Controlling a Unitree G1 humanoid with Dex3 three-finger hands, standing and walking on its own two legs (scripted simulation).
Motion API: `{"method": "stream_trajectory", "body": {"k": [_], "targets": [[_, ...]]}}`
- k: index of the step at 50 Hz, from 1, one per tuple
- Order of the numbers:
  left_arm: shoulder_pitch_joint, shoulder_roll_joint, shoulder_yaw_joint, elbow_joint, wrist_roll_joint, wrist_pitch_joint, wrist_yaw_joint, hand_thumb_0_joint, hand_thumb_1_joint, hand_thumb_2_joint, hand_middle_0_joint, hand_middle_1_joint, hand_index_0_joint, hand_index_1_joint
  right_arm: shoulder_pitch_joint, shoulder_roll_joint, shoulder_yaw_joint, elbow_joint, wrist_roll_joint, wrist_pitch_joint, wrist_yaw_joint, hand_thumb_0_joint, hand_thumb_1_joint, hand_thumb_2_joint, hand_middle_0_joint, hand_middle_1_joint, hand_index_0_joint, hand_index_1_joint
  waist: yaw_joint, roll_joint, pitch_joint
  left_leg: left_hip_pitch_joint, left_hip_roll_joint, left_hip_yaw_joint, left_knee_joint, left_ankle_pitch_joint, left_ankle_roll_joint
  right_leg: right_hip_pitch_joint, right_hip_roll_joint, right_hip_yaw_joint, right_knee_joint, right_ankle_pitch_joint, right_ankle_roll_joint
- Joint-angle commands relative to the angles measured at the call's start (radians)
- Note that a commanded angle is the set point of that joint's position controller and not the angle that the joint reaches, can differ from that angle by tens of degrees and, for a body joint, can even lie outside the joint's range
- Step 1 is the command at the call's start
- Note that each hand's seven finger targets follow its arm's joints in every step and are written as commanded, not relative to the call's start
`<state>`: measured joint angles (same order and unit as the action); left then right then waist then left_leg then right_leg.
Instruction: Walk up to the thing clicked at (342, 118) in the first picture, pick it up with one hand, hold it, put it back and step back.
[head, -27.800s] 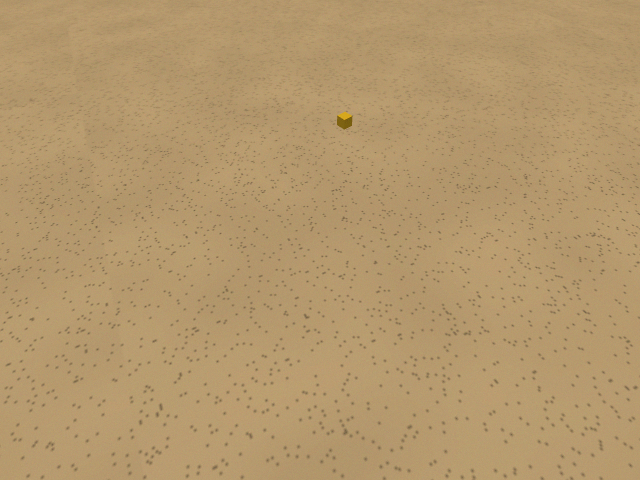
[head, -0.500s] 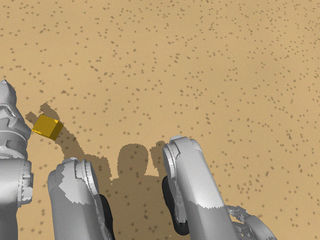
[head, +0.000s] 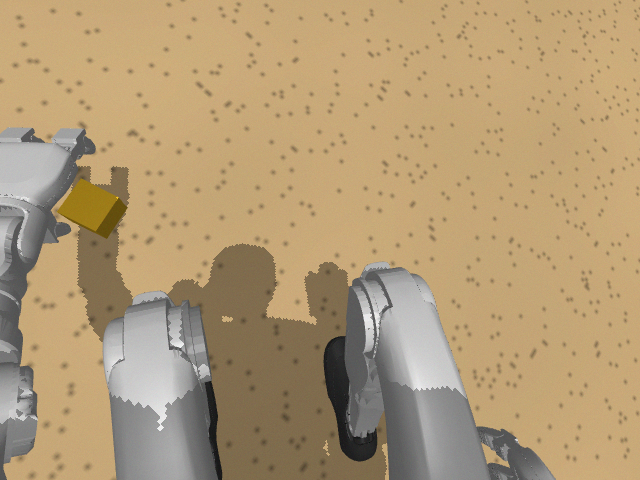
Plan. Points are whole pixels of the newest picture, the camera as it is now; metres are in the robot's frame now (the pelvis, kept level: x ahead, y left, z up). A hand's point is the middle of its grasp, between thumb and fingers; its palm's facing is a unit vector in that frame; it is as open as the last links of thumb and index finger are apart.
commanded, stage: home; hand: left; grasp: from above
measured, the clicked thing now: (94, 209) +0.47 +0.29 -0.30
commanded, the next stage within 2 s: none
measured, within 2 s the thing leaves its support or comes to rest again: neither
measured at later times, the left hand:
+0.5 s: hand out of the picture +0.30 +0.24 +0.05, palm faces -0.25 -0.70 -0.67, open 7.4 cm
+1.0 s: hand out of the picture +0.24 +0.21 +0.27, palm faces +0.18 -0.95 -0.26, open 7.4 cm
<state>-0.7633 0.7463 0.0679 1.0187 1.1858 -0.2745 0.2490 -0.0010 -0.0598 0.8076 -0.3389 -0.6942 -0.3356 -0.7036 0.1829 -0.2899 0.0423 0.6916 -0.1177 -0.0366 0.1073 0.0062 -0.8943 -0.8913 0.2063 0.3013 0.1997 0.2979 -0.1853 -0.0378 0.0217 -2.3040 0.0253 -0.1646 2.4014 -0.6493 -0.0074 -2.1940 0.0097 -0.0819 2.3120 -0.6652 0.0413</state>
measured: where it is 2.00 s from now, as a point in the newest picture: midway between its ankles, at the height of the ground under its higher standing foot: (279, 436)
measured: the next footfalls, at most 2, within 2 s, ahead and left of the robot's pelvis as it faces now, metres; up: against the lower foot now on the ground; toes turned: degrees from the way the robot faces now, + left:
none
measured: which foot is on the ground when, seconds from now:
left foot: down 0.00-1.00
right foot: down 0.00-1.00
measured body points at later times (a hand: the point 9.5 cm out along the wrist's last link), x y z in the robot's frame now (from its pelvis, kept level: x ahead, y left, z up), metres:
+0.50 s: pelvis +0.01 -0.01 +0.16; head +0.17 +0.03 +0.57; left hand +0.31 +0.28 +0.09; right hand +0.20 -0.25 +0.04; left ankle +0.08 +0.13 -0.30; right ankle +0.11 -0.13 -0.30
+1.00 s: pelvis +0.07 -0.01 +0.34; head +0.12 +0.01 +0.79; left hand +0.23 +0.26 +0.29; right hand +0.26 -0.23 +0.26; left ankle +0.08 +0.13 -0.30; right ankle +0.11 -0.13 -0.30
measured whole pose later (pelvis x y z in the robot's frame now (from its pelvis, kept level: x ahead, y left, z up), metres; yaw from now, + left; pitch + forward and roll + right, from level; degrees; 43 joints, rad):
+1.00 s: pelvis +0.07 -0.01 +0.34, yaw +9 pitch +16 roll -3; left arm 0.33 0.23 0.05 0.04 -0.02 0.40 0.08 0.01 0.89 0.90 -0.21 -0.30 -0.21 -0.31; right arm 0.25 -0.22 0.03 0.56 0.04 -0.15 -0.15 0.01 -0.90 -0.90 0.21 0.30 0.20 0.30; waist -0.07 0.04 -0.19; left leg -0.98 0.05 -0.07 1.22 -0.52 -0.03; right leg -0.92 -0.01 -0.07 1.17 -0.54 0.00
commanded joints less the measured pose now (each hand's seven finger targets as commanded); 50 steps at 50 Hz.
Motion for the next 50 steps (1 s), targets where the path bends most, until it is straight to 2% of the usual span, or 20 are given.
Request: {"method": "stream_trajectory", "body": {"k": [1, 3, 6, 7, 10, 11, 13, 14, 17, 18, 20, 22, 26, 30, 32, 35, 40, 46, 47, 50], "targets": [[-0.309, 0.278, 0.094, -0.262, -0.068, 0.064, 0.091, 0.000, 0.312, 1.039, -0.256, -0.601, -0.238, -0.618, 0.183, -0.253, -0.127, -0.047, 0.013, -0.003, -0.016, 0.000, -0.888, -0.896, 0.200, 0.299, 0.199, 0.299, 0.028, 0.466, -0.913, 0.762, 0.005, 0.098, -0.346, 0.207, 0.004, 0.281, 0.017, -0.077, -0.256, 0.217, -0.086], [-0.253, 0.236, 0.090, -0.256, -0.103, 0.112, 0.085, 0.000, 0.355, 1.005, -0.246, -0.559, -0.230, -0.574, 0.184, -0.243, -0.138, -0.048, 0.027, 0.001, -0.019, 0.000, -0.890, -0.896, 0.200, 0.299, 0.199, 0.299, 0.047, 0.451, -0.916, 0.762, 0.003, 0.094, -0.396, 0.175, 0.010, 0.307, 0.015, -0.072, -0.281, 0.209, -0.084], [-0.156, 0.131, 0.041, -0.271, -0.195, 0.181, 0.025, 0.000, 0.452, 1.022, -0.247, -0.543, -0.232, -0.556, 0.176, -0.225, -0.150, -0.065, 0.056, 0.011, -0.023, 0.000, -0.891, -0.897, 0.200, 0.299, 0.199, 0.299, 0.076, 0.394, -0.910, 0.754, 0.000, 0.090, -0.475, 0.111, 0.023, 0.354, 0.019, -0.060, -0.341, 0.174, -0.081], [-0.113, 0.078, 0.009, -0.283, -0.241, 0.201, -0.007, 0.000, 0.475, 1.016, -0.244, -0.530, -0.230, -0.543, 0.169, -0.218, -0.148, -0.070, 0.066, 0.013, -0.026, 0.000, -0.891, -0.897, 0.200, 0.300, 0.199, 0.300, 0.073, 0.367, -0.877, 0.733, -0.004, 0.092, -0.501, 0.091, 0.029, 0.375, 0.022, -0.057, -0.374, 0.163, -0.078], [0.089, -0.001, -0.024, -0.332, -0.372, 0.257, -0.106, 0.000, 0.575, 1.019, -0.241, -0.501, -0.230, -0.512, 0.139, -0.211, -0.147, -0.097, 0.093, 0.019, -0.035, 0.000, -0.893, -0.897, 0.200, 0.299, 0.199, 0.299, 0.081, 0.243, -0.772, 0.679, -0.009, 0.086, -0.571, 0.046, 0.044, 0.448, 0.031, -0.046, -0.451, 0.143, -0.069], [0.125, 0.015, -0.005, -0.394, -0.419, 0.272, -0.134, 0.000, 0.614, 1.035, -0.244, -0.503, -0.232, -0.513, 0.125, -0.211, -0.146, -0.115, 0.099, 0.023, -0.040, 0.000, -0.893, -0.897, 0.200, 0.299, 0.199, 0.299, 0.090, 0.191, -0.785, 0.681, -0.010, 0.086, -0.584, 0.046, 0.051, 0.495, 0.031, -0.040, -0.480, 0.146, -0.065], [0.210, -0.055, -0.040, -0.456, -0.511, 0.297, -0.190, 0.000, 0.727, 1.068, -0.248, -0.495, -0.237, -0.504, 0.090, -0.193, -0.139, -0.140, 0.109, 0.024, -0.048, 0.000, -0.894, -0.897, 0.200, 0.299, 0.199, 0.299, 0.082, 0.121, -0.722, 0.671, -0.005, 0.084, -0.622, 0.029, 0.055, 0.548, 0.030, -0.030, -0.527, 0.146, -0.059], [0.202, -0.056, -0.044, -0.544, -0.555, 0.296, -0.211, 0.000, 0.765, 1.058, -0.244, -0.474, -0.235, -0.482, 0.075, -0.184, -0.138, -0.146, 0.113, 0.018, -0.057, 0.000, -0.895, -0.898, 0.200, 0.299, 0.199, 0.299, 0.083, 0.103, -0.743, 0.696, -0.004, 0.091, -0.626, 0.049, 0.058, 0.586, 0.029, -0.021, -0.559, 0.160, -0.057], [0.250, -0.078, -0.020, -0.655, -0.654, 0.283, -0.234, 0.000, 0.966, 1.093, -0.244, -0.439, -0.239, -0.445, 0.042, -0.153, -0.132, -0.167, 0.122, -0.009, -0.076, 0.000, -0.897, -0.898, 0.200, 0.299, 0.200, 0.299, 0.083, 0.060, -0.718, 0.687, -0.010, 0.113, -0.652, 0.037, 0.064, 0.672, 0.022, 0.006, -0.635, 0.144, -0.053], [0.268, -0.072, 0.003, -0.699, -0.679, 0.275, -0.230, 0.000, 0.959, 1.055, -0.235, -0.410, -0.231, -0.414, 0.033, -0.146, -0.134, -0.173, 0.125, -0.018, -0.080, 0.000, -0.898, -0.898, 0.200, 0.299, 0.200, 0.299, 0.092, 0.064, -0.724, 0.708, -0.011, 0.118, -0.674, 0.027, 0.064, 0.702, 0.019, 0.015, -0.660, 0.131, -0.054], [0.314, -0.072, 0.041, -0.753, -0.715, 0.261, -0.215, 0.000, 0.910, 0.938, -0.205, -0.318, -0.205, -0.318, 0.012, -0.132, -0.134, -0.181, 0.132, -0.031, -0.096, 0.000, -0.900, -0.899, 0.200, 0.299, 0.200, 0.299, 0.113, 0.103, -0.734, 0.773, -0.012, 0.129, -0.706, 0.031, 0.059, 0.728, 0.015, 0.035, -0.694, 0.123, -0.060], [0.368, -0.084, 0.070, -0.817, -0.731, 0.262, -0.191, 0.000, 0.902, 0.908, -0.202, -0.306, -0.202, -0.306, -0.008, -0.128, -0.129, -0.192, 0.138, -0.039, -0.112, 0.000, -0.900, -0.900, 0.200, 0.300, 0.200, 0.300, 0.129, 0.168, -0.743, 0.853, -0.008, 0.120, -0.772, 0.012, 0.051, 0.741, 0.011, 0.039, -0.710, 0.112, -0.063], [0.493, -0.168, 0.054, -0.867, -0.785, 0.309, -0.162, 0.000, 0.905, 0.920, -0.205, -0.314, -0.204, -0.315, -0.033, -0.125, -0.132, -0.210, 0.150, -0.057, -0.138, 0.000, -0.899, -0.900, 0.200, 0.300, 0.200, 0.300, 0.121, 0.193, -0.697, 0.982, -0.003, 0.092, -0.912, -0.045, 0.039, 0.790, 0.008, 0.034, -0.797, 0.070, -0.063], [0.631, -0.225, 0.029, -0.965, -0.920, 0.397, -0.174, 0.000, 0.934, 1.010, -0.226, -0.379, -0.222, -0.383, -0.050, -0.118, -0.132, -0.239, 0.159, -0.075, -0.161, 0.000, -0.897, -0.899, 0.200, 0.300, 0.200, 0.300, 0.119, 0.152, -0.694, 1.098, -0.008, 0.085, -1.011, -0.039, 0.039, 0.925, 0.005, 0.040, -0.921, 0.066, -0.056], [0.694, -0.260, 0.010, -0.994, -0.979, 0.437, -0.177, 0.000, 0.910, 0.951, -0.212, -0.338, -0.210, -0.340, -0.063, -0.108, -0.125, -0.247, 0.162, -0.086, -0.174, 0.000, -0.898, -0.900, 0.200, 0.300, 0.200, 0.300, 0.114, 0.120, -0.648, 1.137, -0.009, 0.083, -1.053, -0.031, 0.037, 0.971, 0.006, 0.044, -0.979, 0.066, -0.054], [0.752, -0.270, 0.017, -1.031, -1.052, 0.483, -0.175, 0.000, 0.899, 0.900, -0.200, -0.300, -0.200, -0.300, -0.052, -0.092, -0.111, -0.243, 0.162, -0.106, -0.193, 0.000, -0.900, -0.900, 0.200, 0.300, 0.200, 0.300, 0.099, 0.106, -0.587, 1.197, -0.012, 0.095, -1.105, 0.012, 0.035, 1.059, 0.005, 0.058, -1.067, 0.089, -0.051], [0.883, -0.323, 0.030, -1.059, -1.124, 0.540, -0.160, 0.000, 0.899, 0.899, -0.200, -0.299, -0.200, -0.299, -0.013, -0.069, -0.088, -0.241, 0.162, -0.136, -0.223, 0.000, -0.900, -0.900, 0.200, 0.300, 0.200, 0.300, 0.107, 0.101, -0.496, 1.329, -0.014, 0.098, -1.218, 0.135, 0.029, 1.210, 0.005, 0.064, -1.186, 0.184, -0.052], [1.028, -0.384, 0.043, -1.155, -1.204, 0.619, -0.157, 0.000, 0.850, 0.871, -0.195, -0.291, -0.195, -0.291, 0.030, -0.051, -0.064, -0.268, 0.159, -0.162, -0.266, 0.000, -0.899, -0.900, 0.200, 0.300, 0.200, 0.300, 0.115, 0.110, -0.445, 1.507, -0.025, 0.123, -1.343, 0.290, 0.025, 1.405, 0.006, 0.061, -1.346, 0.320, -0.047], [1.058, -0.400, 0.036, -1.171, -1.218, 0.633, -0.159, 0.000, 0.894, 0.896, -0.199, -0.298, -0.199, -0.298, 0.042, -0.051, -0.061, -0.269, 0.158, -0.167, -0.272, 0.000, -0.899, -0.900, 0.200, 0.300, 0.200, 0.300, 0.113, 0.106, -0.438, 1.544, -0.024, 0.123, -1.369, 0.319, 0.024, 1.438, 0.006, 0.056, -1.367, 0.350, -0.046], [1.126, -0.410, 0.049, -1.229, -1.242, 0.664, -0.163, 0.000, 0.897, 0.898, -0.200, -0.299, -0.200, -0.299, 0.056, -0.045, -0.054, -0.287, 0.153, -0.181, -0.289, 0.000, -0.900, -0.900, 0.200, 0.300, 0.200, 0.300, 0.124, 0.107, -0.382, 1.610, -0.023, 0.121, -1.440, 0.358, 0.021, 1.506, 0.008, 0.041, -1.434, 0.384, -0.045]]}}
